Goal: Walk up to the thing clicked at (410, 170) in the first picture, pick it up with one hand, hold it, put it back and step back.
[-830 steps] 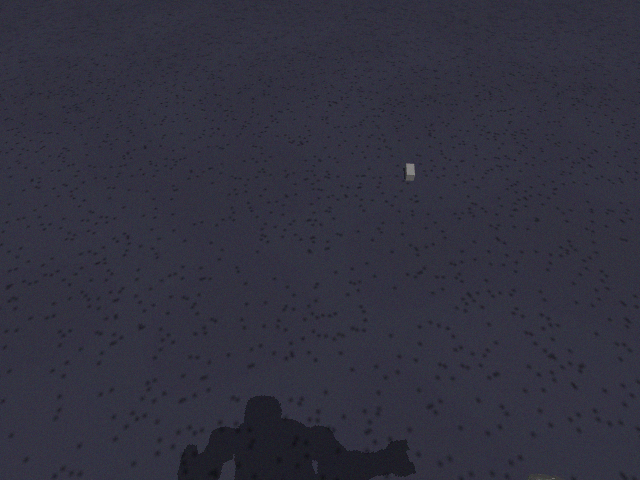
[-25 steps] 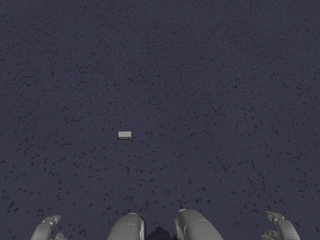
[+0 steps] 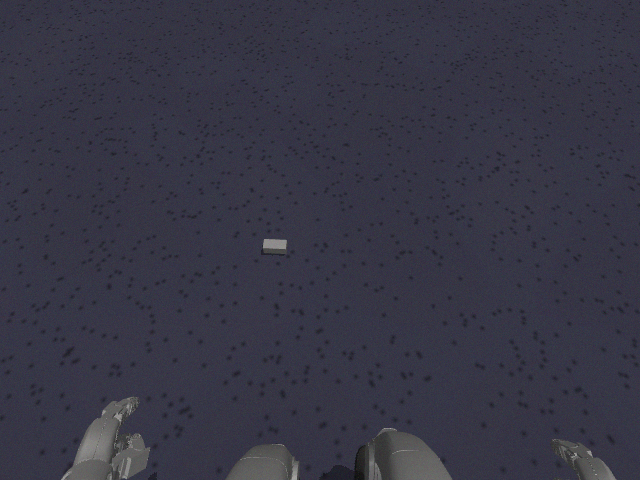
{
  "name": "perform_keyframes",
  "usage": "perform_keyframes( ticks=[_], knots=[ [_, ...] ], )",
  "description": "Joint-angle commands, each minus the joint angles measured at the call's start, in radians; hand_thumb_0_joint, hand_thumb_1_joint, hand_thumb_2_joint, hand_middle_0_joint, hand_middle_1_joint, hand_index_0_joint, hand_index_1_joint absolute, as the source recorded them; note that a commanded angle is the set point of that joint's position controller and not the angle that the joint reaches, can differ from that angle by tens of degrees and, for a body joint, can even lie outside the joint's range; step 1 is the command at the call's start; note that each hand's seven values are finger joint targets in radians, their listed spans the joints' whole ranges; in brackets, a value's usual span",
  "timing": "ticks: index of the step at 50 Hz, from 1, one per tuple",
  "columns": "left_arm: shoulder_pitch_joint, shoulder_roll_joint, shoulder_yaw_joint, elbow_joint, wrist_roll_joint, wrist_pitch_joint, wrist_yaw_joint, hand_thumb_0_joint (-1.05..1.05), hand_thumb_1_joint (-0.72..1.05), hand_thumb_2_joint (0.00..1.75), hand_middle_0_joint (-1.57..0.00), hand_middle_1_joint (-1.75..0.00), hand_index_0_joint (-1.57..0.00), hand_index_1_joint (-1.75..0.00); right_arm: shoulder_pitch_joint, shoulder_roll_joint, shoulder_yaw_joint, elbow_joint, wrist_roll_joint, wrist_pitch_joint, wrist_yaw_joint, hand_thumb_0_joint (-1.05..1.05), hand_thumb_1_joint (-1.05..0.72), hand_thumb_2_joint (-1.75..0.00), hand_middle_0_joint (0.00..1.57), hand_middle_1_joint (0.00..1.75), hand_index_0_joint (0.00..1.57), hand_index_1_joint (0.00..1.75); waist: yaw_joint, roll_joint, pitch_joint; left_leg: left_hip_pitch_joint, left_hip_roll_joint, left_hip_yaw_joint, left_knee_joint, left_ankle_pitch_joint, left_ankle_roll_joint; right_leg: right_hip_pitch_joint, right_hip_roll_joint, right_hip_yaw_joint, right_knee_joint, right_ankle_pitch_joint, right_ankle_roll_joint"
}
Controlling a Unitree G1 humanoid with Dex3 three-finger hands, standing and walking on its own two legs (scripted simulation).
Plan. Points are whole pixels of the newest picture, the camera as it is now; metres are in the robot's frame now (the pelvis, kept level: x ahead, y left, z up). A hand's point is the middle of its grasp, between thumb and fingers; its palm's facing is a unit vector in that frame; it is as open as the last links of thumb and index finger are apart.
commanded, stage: walk up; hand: left
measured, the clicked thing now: (275, 246) +0.82 +0.19 -0.74
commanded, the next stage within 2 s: stand in 1.26 s
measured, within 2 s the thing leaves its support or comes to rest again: neither
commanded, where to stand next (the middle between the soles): +0.36 +0.00 m, yaw -3 degrees
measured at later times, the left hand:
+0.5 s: hand out of the picture -0.07 +0.25 -0.13, palm faces +0.00 -0.92 -0.40, open 7.4 cm
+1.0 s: hand out of the picture +0.02 +0.26 -0.13, palm faces +0.03 -0.93 -0.36, open 7.4 cm
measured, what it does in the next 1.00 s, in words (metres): steps on the spot: left foot, then right foot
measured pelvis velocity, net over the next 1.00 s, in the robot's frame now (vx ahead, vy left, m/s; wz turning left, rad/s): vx -0.08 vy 0.00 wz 0.00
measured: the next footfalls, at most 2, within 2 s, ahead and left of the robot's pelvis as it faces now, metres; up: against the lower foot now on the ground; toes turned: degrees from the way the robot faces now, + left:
left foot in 0.02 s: -0.02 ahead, +0.11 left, +0.00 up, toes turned -3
right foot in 0.32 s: -0.08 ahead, -0.14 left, +0.00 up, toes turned +0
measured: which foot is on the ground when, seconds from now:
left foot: up 0.00-0.00, down 0.02-1.00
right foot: down 0.00-0.04, up 0.06-0.30, down 0.32-1.00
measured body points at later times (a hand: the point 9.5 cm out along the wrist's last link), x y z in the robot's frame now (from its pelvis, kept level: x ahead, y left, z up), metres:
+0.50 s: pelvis -0.10 -0.02 +0.01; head -0.09 -0.04 +0.46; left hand -0.07 +0.29 -0.10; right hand -0.03 -0.34 -0.11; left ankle -0.06 +0.11 -0.70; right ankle -0.12 -0.15 -0.72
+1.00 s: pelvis -0.08 +0.00 +0.01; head -0.07 +0.00 +0.46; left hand +0.02 +0.31 -0.11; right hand +0.01 -0.30 -0.11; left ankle -0.06 +0.11 -0.72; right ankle -0.12 -0.14 -0.72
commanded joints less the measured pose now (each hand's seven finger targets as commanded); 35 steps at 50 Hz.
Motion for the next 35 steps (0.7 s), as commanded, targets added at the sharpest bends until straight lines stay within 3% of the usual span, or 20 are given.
perform_keyframes(
  ticks=[1, 2, 3, 5, 7, 10, 12, 15, 16, 17, 18, 21, 24, 26, 28, 29, 30, 31, 32, 35],
  knots=[
    [0.031, 0.194, 0.05, -0.072, -0.01, 0.0, -0.005, 0.0, 0.9, 0.9, -0.2, -0.3, -0.2, -0.3, 0.082, -0.244, -0.082, -0.054, -0.02, -0.033, -0.005, 0.0, -0.9, -0.9, 0.2, 0.3, 0.2, 0.3, -0.003, 0.064, -0.259, 0.147, 0.2, -0.239, -0.334, 0.274, 0.103, -0.017, -0.103, 0.206, 0.046, 0.109, -0.032],
    [-0.035, 0.199, 0.057, -0.081, -0.018, -0.001, 0.0, 0.0, 0.9, 0.9, -0.2, -0.3, -0.2, -0.3, 0.025, -0.355, -0.101, -0.075, -0.01, -0.029, 0.006, 0.0, -0.9, -0.9, 0.2, 0.3, 0.2, 0.3, -0.026, 0.263, -0.227, 0.01, 0.421, -0.472, -0.39, 0.405, 0.26, -0.053, 0.071, 0.057, 0.245, -0.275, 0.018],
    [-0.07, 0.231, 0.08, -0.071, 0.001, 0.004, 0.006, 0.0, 0.9, 0.9, -0.2, -0.3, -0.2, -0.3, 0.014, -0.373, -0.112, -0.088, -0.017, -0.036, 0.003, 0.0, -0.9, -0.9, 0.2, 0.3, 0.2, 0.3, -0.057, 0.235, -0.19, -0.081, 0.492, -0.582, -0.408, 0.447, 0.342, -0.035, 0.073, 0.206, 0.468, -0.369, 0.027],
    [0.007, 0.209, 0.078, -0.023, -0.021, 0.008, 0.002, 0.0, 0.9, 0.9, -0.2, -0.3, -0.2, -0.3, -0.057, -0.279, -0.081, -0.09, -0.019, -0.043, -0.008, 0.0, -0.9, -0.9, 0.2, 0.3, 0.2, 0.3, 0.016, 0.076, -0.185, -0.03, 0.357, -0.334, -0.331, 0.535, 0.271, -0.077, 0.103, 0.289, 0.582, -0.272, 0.016],
    [0.088, 0.215, 0.081, 0.028, -0.021, -0.004, -0.006, 0.0, 0.9, 0.9, -0.2, -0.3, -0.2, -0.3, -0.08, -0.24, -0.074, -0.092, -0.016, -0.047, -0.009, 0.0, -0.9, -0.9, 0.2, 0.3, 0.2, 0.3, 0.042, 0.124, -0.176, -0.029, 0.296, -0.212, -0.326, 0.4, 0.22, -0.062, 0.103, 0.244, 0.558, -0.195, 0.019],
    [0.086, 0.191, 0.061, 0.051, -0.013, -0.032, -0.025, 0.0, 0.9, 0.9, -0.2, -0.3, -0.2, -0.3, -0.06, -0.214, -0.07, -0.087, -0.029, -0.045, 0.014, 0.0, -0.9, -0.9, 0.2, 0.3, 0.2, 0.3, -0.012, 0.207, -0.169, 0.054, 0.224, -0.18, -0.365, 0.007, 0.192, -0.033, 0.067, 0.158, 0.221, -0.207, 0.055],
    [0.067, 0.193, 0.052, 0.068, -0.015, -0.053, -0.027, 0.0, 0.9, 0.9, -0.2, -0.3, -0.2, -0.3, -0.039, -0.228, -0.076, -0.081, -0.033, -0.039, 0.024, 0.0, -0.9, -0.9, 0.2, 0.3, 0.2, 0.3, -0.04, 0.242, -0.192, 0.104, 0.251, -0.203, -0.357, -0.087, 0.204, 0.023, 0.047, 0.1, 0.002, -0.282, 0.055],
    [0.188, 0.175, 0.055, 0.175, -0.006, -0.086, -0.01, 0.0, 0.9, 0.9, -0.2, -0.3, -0.2, -0.3, -0.06, -0.224, -0.073, -0.07, -0.022, -0.014, 0.033, 0.0, -0.9, -0.9, 0.2, 0.3, 0.2, 0.3, 0.036, 0.167, -0.171, -0.063, 0.209, -0.122, -0.201, -0.008, 0.146, 0.277, 0.059, 0.066, -0.377, -0.049, 0.011],
    [0.2, 0.233, 0.072, 0.184, 0.009, -0.099, -0.004, 0.0, 0.9, 0.9, -0.2, -0.3, -0.2, -0.3, -0.041, -0.159, -0.052, -0.079, -0.011, -0.013, 0.035, 0.0, -0.9, -0.9, 0.2, 0.3, 0.2, 0.3, 0.029, 0.018, -0.167, -0.183, 0.141, -0.069, -0.054, -0.022, 0.087, 0.348, -0.023, 0.258, -0.409, -0.124, -0.012],
    [0.149, 0.324, 0.086, 0.148, 0.019, -0.105, -0.001, 0.0, 0.9, 0.9, -0.2, -0.3, -0.2, -0.3, -0.085, -0.115, -0.037, -0.106, -0.003, -0.016, 0.037, 0.0, -0.9, -0.9, 0.2, 0.3, 0.2, 0.3, 0.045, -0.167, -0.117, -0.316, 0.015, -0.042, 0.038, -0.121, 0.02, 0.213, -0.241, 0.616, -0.488, -0.403, -0.101],
    [0.053, 0.382, 0.092, 0.127, 0.02, -0.102, -0.003, 0.0, 0.9, 0.9, -0.2, -0.3, -0.2, -0.3, -0.094, -0.186, -0.062, -0.075, -0.005, -0.015, 0.026, 0.0, -0.9, -0.9, 0.2, 0.3, 0.2, 0.3, 0.038, -0.154, -0.041, -0.191, 0.056, -0.143, 0.152, -0.129, -0.001, -0.043, -0.365, 0.708, -0.504, -0.507, -0.205],
    [0.0, 0.266, 0.064, 0.123, 0.007, -0.121, 0.0, 0.0, 0.9, 0.9, -0.2, -0.3, -0.2, -0.3, -0.051, -0.173, -0.06, -0.022, 0.012, -0.03, 0.04, 0.0, -0.9, -0.9, 0.2, 0.3, 0.2, 0.3, -0.002, -0.069, -0.035, -0.155, 0.036, -0.129, 0.125, -0.001, -0.002, 0.049, -0.222, 0.419, -0.424, -0.223, -0.13],
    [0.067, 0.273, 0.064, 0.146, 0.006, -0.123, -0.007, 0.0, 0.9, 0.9, -0.2, -0.3, -0.2, -0.3, -0.051, -0.162, -0.053, -0.011, -0.001, -0.043, 0.051, 0.0, -0.9, -0.9, 0.2, 0.3, 0.2, 0.3, 0.033, -0.145, -0.083, -0.133, 0.031, -0.068, -0.014, -0.019, -0.004, 0.162, -0.195, 0.348, -0.385, -0.085, -0.114],
    [0.045, 0.274, 0.063, 0.143, 0.002, -0.113, -0.009, 0.0, 0.9, 0.9, -0.2, -0.3, -0.2, -0.3, -0.044, -0.154, -0.054, 0.003, -0.002, -0.049, 0.054, 0.0, -0.9, -0.9, 0.2, 0.3, 0.2, 0.3, 0.021, -0.155, -0.087, -0.054, 0.026, -0.009, -0.134, 0.01, -0.004, 0.142, -0.202, 0.306, -0.36, -0.037, -0.114],
    [0.038, 0.245, 0.043, 0.145, -0.008, -0.099, -0.011, 0.0, 0.9, 0.9, -0.2, -0.3, -0.2, -0.3, 0.003, -0.148, -0.063, 0.035, -0.004, -0.061, 0.049, 0.0, -0.9, -0.9, 0.2, 0.3, 0.2, 0.3, -0.006, -0.114, -0.123, 0.133, 0.002, 0.003, -0.319, 0.167, 0.016, 0.088, -0.152, 0.224, -0.241, 0.121, -0.065],
    [0.054, 0.211, 0.029, 0.148, -0.013, -0.096, -0.011, 0.0, 0.9, 0.9, -0.2, -0.3, -0.2, -0.3, 0.025, -0.159, -0.069, 0.043, -0.011, -0.066, 0.043, 0.0, -0.9, -0.9, 0.2, 0.3, 0.2, 0.3, -0.016, -0.078, -0.159, 0.225, 0.048, -0.063, -0.337, 0.225, 0.034, 0.05, -0.122, 0.18, -0.162, 0.205, -0.034],
    [0.033, 0.172, 0.016, 0.148, -0.027, -0.095, -0.012, 0.0, 0.9, 0.9, -0.2, -0.3, -0.2, -0.3, 0.027, -0.205, -0.075, 0.043, -0.012, -0.072, 0.039, 0.0, -0.9, -0.9, 0.2, 0.3, 0.2, 0.3, -0.019, 0.065, -0.201, 0.215, 0.209, -0.304, -0.378, 0.231, 0.101, 0.005, -0.03, 0.106, -0.078, 0.079, 0.019],
    [0.032, 0.196, 0.031, 0.17, -0.035, -0.089, -0.007, 0.0, 0.9, 0.9, -0.2, -0.3, -0.2, -0.3, 0.01, -0.248, -0.078, 0.042, -0.001, -0.068, 0.044, 0.0, -0.9, -0.9, 0.2, 0.3, 0.2, 0.3, 0.001, 0.092, -0.195, 0.09, 0.294, -0.395, -0.417, 0.066, 0.193, 0.087, 0.019, 0.06, -0.027, -0.191, 0.021],
    [0.046, 0.205, 0.027, 0.174, -0.029, -0.091, -0.006, 0.0, 0.9, 0.9, -0.2, -0.3, -0.2, -0.3, -0.015, -0.255, -0.08, 0.036, -0.003, -0.068, 0.047, 0.0, -0.9, -0.9, 0.2, 0.3, 0.2, 0.3, 0.006, 0.105, -0.194, 0.059, 0.311, -0.399, -0.425, 0.018, 0.219, 0.114, 0.012, 0.07, -0.013, -0.225, 0.012],
    [0.085, 0.185, 0.023, 0.216, -0.023, -0.108, -0.005, 0.0, 0.9, 0.9, -0.2, -0.3, -0.2, -0.3, -0.091, -0.196, -0.056, 0.035, 0.002, -0.059, 0.046, 0.0, -0.9, -0.9, 0.2, 0.3, 0.2, 0.3, 0.044, 0.154, -0.143, -0.044, 0.205, -0.241, -0.353, 0.177, 0.107, 0.238, -0.012, 0.099, -0.244, -0.04, 0.001]
  ],
)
